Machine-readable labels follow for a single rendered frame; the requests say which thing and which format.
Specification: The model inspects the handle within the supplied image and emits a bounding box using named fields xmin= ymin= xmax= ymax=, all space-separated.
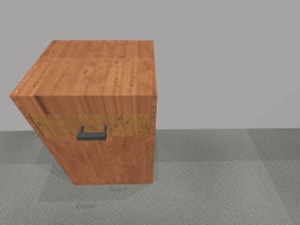
xmin=76 ymin=126 xmax=107 ymax=141

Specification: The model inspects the drawer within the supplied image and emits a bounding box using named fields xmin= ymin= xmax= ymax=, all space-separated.
xmin=30 ymin=114 xmax=150 ymax=137

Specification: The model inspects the cabinet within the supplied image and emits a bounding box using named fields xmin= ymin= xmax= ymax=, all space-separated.
xmin=9 ymin=40 xmax=158 ymax=186

